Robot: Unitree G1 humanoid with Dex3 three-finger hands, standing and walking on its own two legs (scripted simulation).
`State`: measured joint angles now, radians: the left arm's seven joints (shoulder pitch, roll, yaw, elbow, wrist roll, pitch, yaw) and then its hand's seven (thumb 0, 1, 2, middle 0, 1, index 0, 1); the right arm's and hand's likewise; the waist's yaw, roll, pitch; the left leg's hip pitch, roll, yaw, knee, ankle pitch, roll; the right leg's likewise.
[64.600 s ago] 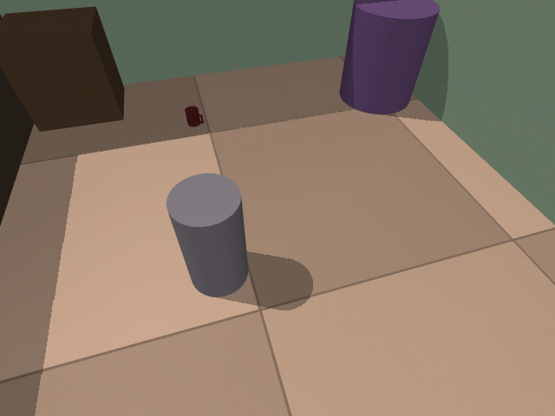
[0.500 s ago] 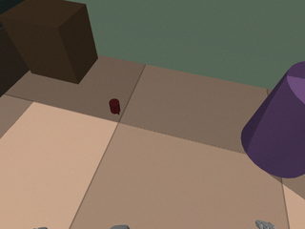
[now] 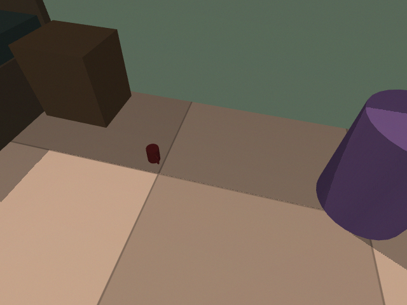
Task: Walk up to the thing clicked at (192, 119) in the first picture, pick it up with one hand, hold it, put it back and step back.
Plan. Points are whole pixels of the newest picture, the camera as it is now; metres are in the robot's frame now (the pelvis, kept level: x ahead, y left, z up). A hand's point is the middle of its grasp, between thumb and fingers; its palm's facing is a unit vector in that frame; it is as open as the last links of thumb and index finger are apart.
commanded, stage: step back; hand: left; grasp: from above
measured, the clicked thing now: (154, 155) +1.09 +0.32 -0.71
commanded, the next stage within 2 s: stand in 0.64 s
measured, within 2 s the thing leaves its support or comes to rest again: neither
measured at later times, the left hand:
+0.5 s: hand out of the picture +0.13 +0.28 -0.15, palm faces +0.01 -0.93 -0.36, open 7.4 cm
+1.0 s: hand out of the picture +0.15 +0.25 -0.14, palm faces +0.00 -0.94 -0.33, open 7.4 cm
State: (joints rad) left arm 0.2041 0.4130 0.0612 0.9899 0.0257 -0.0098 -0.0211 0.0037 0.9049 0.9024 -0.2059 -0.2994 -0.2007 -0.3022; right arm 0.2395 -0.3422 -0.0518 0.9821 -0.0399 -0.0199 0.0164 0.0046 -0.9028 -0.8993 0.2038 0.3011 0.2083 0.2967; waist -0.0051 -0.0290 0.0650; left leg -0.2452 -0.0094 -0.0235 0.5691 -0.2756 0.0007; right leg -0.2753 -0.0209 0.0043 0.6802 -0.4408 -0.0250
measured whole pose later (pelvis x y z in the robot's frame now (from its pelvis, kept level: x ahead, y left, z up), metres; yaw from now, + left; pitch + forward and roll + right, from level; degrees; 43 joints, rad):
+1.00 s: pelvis +0.06 +0.00 +0.02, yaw +1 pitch -3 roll +0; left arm 0.06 0.35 0.00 1.13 0.01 -0.02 -0.01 0.00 0.90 0.90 -0.21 -0.30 -0.20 -0.30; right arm 0.05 -0.35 -0.01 1.13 -0.01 -0.01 0.00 0.00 -0.91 -0.90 0.20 0.30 0.21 0.30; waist -0.01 0.00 0.07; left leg -0.12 0.02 0.01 0.34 -0.18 -0.02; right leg -0.07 -0.01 -0.01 0.33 -0.21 0.01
